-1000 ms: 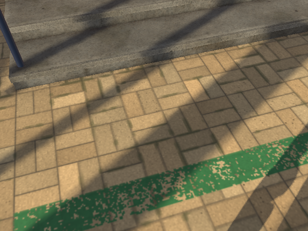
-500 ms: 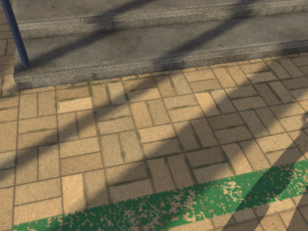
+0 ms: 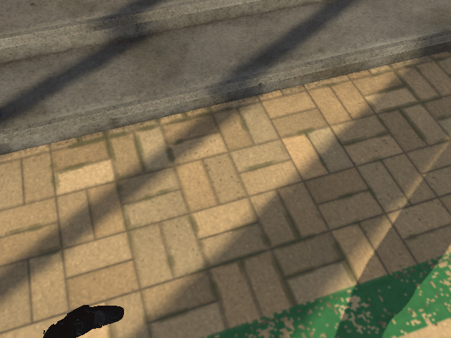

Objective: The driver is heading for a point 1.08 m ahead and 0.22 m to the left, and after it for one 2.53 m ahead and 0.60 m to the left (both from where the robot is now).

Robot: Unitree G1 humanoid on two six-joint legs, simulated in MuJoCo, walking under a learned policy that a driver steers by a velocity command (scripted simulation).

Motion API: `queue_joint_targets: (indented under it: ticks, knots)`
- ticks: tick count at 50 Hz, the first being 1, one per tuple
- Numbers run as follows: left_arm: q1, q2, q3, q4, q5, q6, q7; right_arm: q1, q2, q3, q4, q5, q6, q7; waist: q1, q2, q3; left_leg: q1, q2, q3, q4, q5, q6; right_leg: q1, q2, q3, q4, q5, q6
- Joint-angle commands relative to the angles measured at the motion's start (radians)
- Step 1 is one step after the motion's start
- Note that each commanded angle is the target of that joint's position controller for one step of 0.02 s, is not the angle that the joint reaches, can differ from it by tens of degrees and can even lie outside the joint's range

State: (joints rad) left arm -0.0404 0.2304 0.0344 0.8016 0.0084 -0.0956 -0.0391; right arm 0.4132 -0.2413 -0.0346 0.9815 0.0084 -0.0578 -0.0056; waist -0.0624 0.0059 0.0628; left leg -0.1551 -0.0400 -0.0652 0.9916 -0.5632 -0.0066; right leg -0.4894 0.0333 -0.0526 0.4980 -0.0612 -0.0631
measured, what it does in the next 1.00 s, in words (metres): walks ahead: left foot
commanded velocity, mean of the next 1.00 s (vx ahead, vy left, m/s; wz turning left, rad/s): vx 0.23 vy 0.00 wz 0.00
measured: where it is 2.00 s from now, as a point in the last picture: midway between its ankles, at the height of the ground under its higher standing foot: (199, 202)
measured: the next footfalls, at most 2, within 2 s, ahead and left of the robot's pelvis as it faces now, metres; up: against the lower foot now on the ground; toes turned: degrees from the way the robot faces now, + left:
left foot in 0.28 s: +0.17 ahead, +0.15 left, +0.00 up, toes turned +0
left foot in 1.08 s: +0.56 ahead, +0.15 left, +0.00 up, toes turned +2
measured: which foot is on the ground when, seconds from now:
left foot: up 0.00-0.26, down 0.28-0.66, up 0.68-1.00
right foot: down 0.00-1.00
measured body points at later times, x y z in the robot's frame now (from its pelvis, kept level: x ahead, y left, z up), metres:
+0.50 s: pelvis +0.12 +0.03 +0.01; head +0.13 +0.04 +0.46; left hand +0.19 +0.29 -0.14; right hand +0.21 -0.23 -0.12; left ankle +0.13 +0.15 -0.72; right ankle +0.12 -0.09 -0.72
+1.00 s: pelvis +0.31 +0.02 +0.01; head +0.34 +0.02 +0.46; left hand +0.22 +0.28 -0.12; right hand +0.55 -0.20 -0.08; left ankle +0.49 +0.16 -0.69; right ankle +0.16 -0.08 -0.72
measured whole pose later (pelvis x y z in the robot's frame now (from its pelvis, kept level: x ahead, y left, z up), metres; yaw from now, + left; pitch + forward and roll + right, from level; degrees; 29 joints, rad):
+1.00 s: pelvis +0.31 +0.02 +0.01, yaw -1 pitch +1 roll +0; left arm 0.44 0.23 0.02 1.10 -0.01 -0.08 0.01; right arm -0.03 -0.25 -0.04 0.82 0.03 -0.08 0.04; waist 0.10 0.02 0.03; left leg -0.60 0.06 0.03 0.59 -0.02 0.02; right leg 0.13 0.01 -0.03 0.18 -0.33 -0.02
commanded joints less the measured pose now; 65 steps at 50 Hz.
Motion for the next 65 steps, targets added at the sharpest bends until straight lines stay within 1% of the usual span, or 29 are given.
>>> queue_joint_targets:
  ticks: [1,3,6,10,14,15,16,18,21,23,26,29,32,33,34,35,37,40,45,50,52,54,55,56,57,58,60,64,65]
  knots:
    - [0.195,0.123,0.032,0.023,-0.016,0.024,0.022,-0.012,-0.147,-0.029,-0.082,0.032,-0.019,-0.004,0.122,-0.059,-0.292,-0.47,0.079,-0.046,0.321,0.005,-0.023,0.639,-0.349,0.356,-0.108,0.525,-0.259]
    - [0.105,0.083,0.015,0.032,0.005,0.015,0.024,-0.031,-0.119,-0.037,-0.092,0.0,0.009,-0.027,0.045,-0.036,-0.176,-0.317,0.135,-0.029,0.179,0.092,-0.039,0.334,-0.283,0.245,-0.193,0.472,-0.218]
    - [0.048,0.092,0.014,0.059,0.028,0.012,0.019,0.012,-0.029,-0.015,-0.088,-0.006,0.04,-0.04,-0.01,-0.104,-0.148,-0.132,0.125,0.018,-0.088,0.118,-0.058,0.124,-0.23,0.129,-0.234,0.506,-0.207]
    - [0.071,0.138,0.022,0.089,0.009,0.036,0.033,-0.042,-0.076,-0.022,-0.093,-0.012,0.068,-0.039,0.002,-0.102,-0.194,-0.004,0.109,0.043,-0.31,0.379,-0.039,0.108,-0.221,0.131,-0.254,0.098,-0.165]
    - [0.125,0.069,-0.01,0.13,0.005,0.054,0.036,-0.137,-0.126,-0.031,-0.135,-0.041,0.076,-0.042,0.018,-0.026,-0.052,0.047,0.166,-0.031,-0.564,0.433,0.028,0.008,-0.116,0.124,-0.197,-0.452,-0.008]
    - [0.205,0.074,-0.004,0.138,0.006,0.059,0.041,-0.199,-0.207,-0.046,-0.144,-0.027,0.071,-0.047,0.104,0.119,-0.02,-0.071,0.197,-0.071,-0.597,0.315,0.066,0.064,-0.042,0.06,-0.153,-0.389,0.031]
    - [0.199,0.076,-0.006,0.147,0.01,0.068,0.051,-0.221,-0.16,-0.039,-0.133,-0.026,0.064,-0.04,0.098,0.173,-0.021,-0.189,0.174,-0.068,-0.649,0.117,0.069,0.196,-0.031,0.026,-0.112,-0.294,0.05]
    - [0.197,0.094,-0.002,0.161,0.005,0.08,0.062,-0.242,-0.103,-0.022,-0.122,-0.033,0.046,-0.03,0.096,0.149,-0.005,-0.224,0.139,-0.047,-0.667,0.116,0.031,0.257,-0.04,0.03,-0.081,-0.21,0.05]
    - [0.214,0.104,0.0,0.188,0.005,0.079,0.063,-0.22,-0.105,-0.02,-0.101,-0.017,0.024,-0.024,0.083,0.081,-0.061,-0.113,0.121,-0.018,-0.594,0.394,0.024,0.265,-0.06,0.049,-0.082,-0.112,0.043]
    - [0.217,0.102,0.002,0.204,-0.009,0.076,0.061,-0.176,-0.133,-0.031,-0.077,-0.004,0.028,-0.025,0.065,0.073,-0.101,-0.057,0.111,-0.016,-0.581,0.267,0.059,0.241,-0.024,0.003,-0.028,-0.251,0.038]
    - [0.167,0.081,0.002,0.189,-0.021,0.059,0.052,-0.112,-0.174,-0.047,-0.062,0.008,0.026,-0.024,0.028,0.138,-0.021,-0.027,0.244,-0.229,-0.701,-0.097,0.17,0.057,0.002,-0.032,0.135,-0.39,0.019]
    - [0.15,0.076,0.004,0.181,-0.029,0.02,0.035,-0.107,-0.191,-0.058,-0.057,0.013,-0.002,-0.022,0.038,0.163,0.021,0.003,0.35,-0.373,-0.741,0.02,0.238,-0.004,-0.043,0.023,0.178,-0.371,-0.031]
    - [0.325,0.094,0.017,0.262,-0.032,0.008,0.028,-0.259,-0.165,-0.055,-0.103,0.025,-0.004,-0.012,0.148,0.1,-0.024,-0.185,0.235,-0.166,-0.647,0.205,0.151,0.36,-0.04,0.029,-0.047,-0.217,-0.058]
    - [0.424,0.145,0.033,0.295,-0.029,0.011,0.032,-0.314,-0.111,-0.041,-0.129,0.019,-0.006,-0.008,0.184,-0.021,-0.039,-0.306,0.143,-0.033,-0.46,0.258,0.09,0.485,-0.143,0.187,-0.138,-0.268,-0.088]
    - [0.515,0.263,0.064,0.316,-0.037,0.014,0.032,-0.329,-0.055,-0.027,-0.169,0.01,-0.022,-0.009,0.194,-0.276,-0.053,-0.497,0.006,0.125,-0.187,0.197,0.019,0.637,-0.313,0.505,-0.263,-0.328,-0.184]
    - [0.532,0.228,0.051,0.309,-0.021,0.006,0.03,-0.34,-0.1,-0.037,-0.168,0.018,-0.034,-0.011,0.209,-0.255,-0.032,-0.65,0.011,0.05,0.025,0.005,0.013,0.695,-0.403,0.662,-0.295,-0.267,-0.25]
    - [0.47,0.149,0.027,0.281,-0.017,-0.014,0.031,-0.285,-0.106,-0.041,-0.14,0.036,-0.051,0.004,0.15,-0.129,-0.021,-0.751,0.088,-0.007,0.168,0.127,0.05,0.733,-0.358,0.51,-0.256,-0.131,-0.203]
    - [0.455,0.106,0.005,0.272,-0.016,-0.003,0.029,-0.33,-0.095,-0.046,-0.151,0.018,-0.054,0.022,0.125,-0.084,-0.008,-0.714,0.146,0.039,0.072,0.294,0.047,0.664,-0.296,0.314,-0.283,0.125,-0.138]
    - [0.435,0.169,0.01,0.247,-0.007,0.014,0.053,-0.494,-0.022,-0.01,-0.215,0.015,-0.04,0.036,0.14,-0.085,0.047,-0.491,0.099,0.123,-0.303,0.512,0.004,0.433,-0.218,0.148,-0.372,0.143,-0.119]
    - [0.492,0.18,0.026,0.274,-0.031,0.012,0.053,-0.557,-0.077,-0.015,-0.254,0.025,-0.034,0.048,0.125,-0.1,0.074,-0.413,0.085,0.099,-0.455,0.578,0.052,0.511,-0.281,0.126,-0.372,0.185,-0.101]
    - [0.468,0.198,0.036,0.266,-0.027,0.02,0.053,-0.487,-0.119,-0.033,-0.243,0.02,-0.036,0.05,0.068,-0.11,0.009,-0.305,0.055,0.112,-0.459,0.535,0.087,0.569,-0.294,0.103,-0.265,0.445,-0.078]
    - [0.447,0.187,0.034,0.254,-0.016,0.037,0.054,-0.217,-0.18,-0.072,-0.163,0.02,-0.029,0.038,-0.068,-0.11,-0.155,0.045,0.013,0.139,-0.449,0.502,0.136,0.496,-0.233,0.051,0.054,0.641,-0.034]
    - [0.459,0.148,0.019,0.228,0.005,0.039,0.054,-0.041,-0.244,-0.09,-0.125,0.01,-0.023,0.026,-0.117,0.005,-0.283,0.349,0.196,-0.078,-0.426,0.448,0.193,0.258,-0.175,0.024,0.375,0.336,-0.009]
    - [0.59,-0.007,-0.02,0.224,-0.007,0.018,0.043,-0.003,-0.294,-0.091,-0.104,-0.004,-0.023,0.035,-0.026,0.295,-0.444,0.587,0.43,-0.613,-0.622,0.145,0.357,-0.063,0.029,0.069,0.727,-0.436,0.042]
    - [0.506,0.097,0.003,0.223,-0.034,-0.009,0.034,-0.043,-0.2,-0.065,-0.11,0.005,-0.028,0.039,-0.054,0.199,-0.367,0.514,0.408,-0.697,-0.731,0.035,0.321,-0.168,-0.011,0.192,0.851,-0.498,0.021]
    - [0.404,0.153,0.02,0.185,-0.059,-0.026,0.031,-0.138,-0.166,-0.053,-0.122,0.007,-0.037,0.038,-0.031,0.154,-0.203,0.368,0.381,-0.541,-0.746,0.098,0.275,-0.236,-0.06,0.164,0.867,-0.415,0.002]
    - [0.331,0.149,0.031,0.173,-0.038,-0.027,0.049,-0.261,-0.119,-0.039,-0.139,-0.01,-0.053,0.047,0.034,0.012,-0.086,0.09,0.298,-0.302,-0.789,0.369,0.227,-0.139,-0.149,0.134,0.763,-0.251,-0.007]
    - [0.363,0.091,0.032,0.168,-0.028,0.017,0.053,-0.253,-0.106,-0.031,-0.11,-0.012,-0.063,0.044,0.099,0.058,-0.064,-0.063,0.253,-0.159,-0.876,0.427,0.247,-0.054,-0.195,0.129,0.625,-0.193,0.015]
    - [0.341,0.058,0.015,0.148,0.073,0.043,0.02,-0.151,-0.124,-0.035,-0.053,-0.035,-0.052,0.029,0.107,-0.004,-0.02,-0.136,0.238,-0.093,-0.882,0.482,0.237,-0.028,-0.171,0.065,0.573,-0.154,0.032]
